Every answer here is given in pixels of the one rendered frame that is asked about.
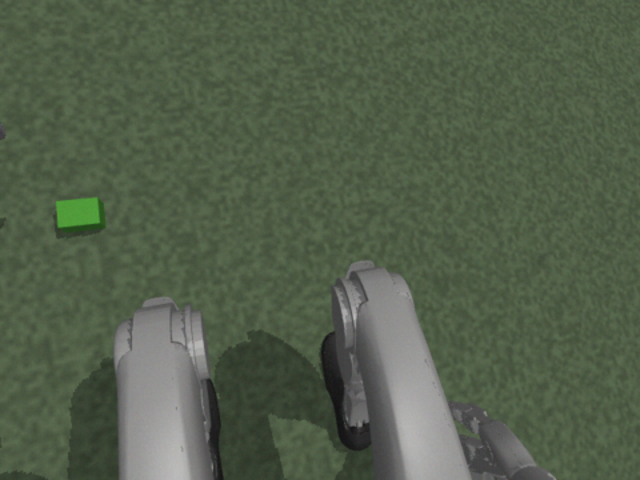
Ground right robot foot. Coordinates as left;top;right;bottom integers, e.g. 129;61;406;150
321;331;371;451

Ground right robot hand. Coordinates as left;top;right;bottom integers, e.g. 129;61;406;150
447;401;537;480

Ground small box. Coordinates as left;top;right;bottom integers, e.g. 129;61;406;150
56;197;106;233

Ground left robot foot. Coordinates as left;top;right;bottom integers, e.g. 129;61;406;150
206;379;223;480

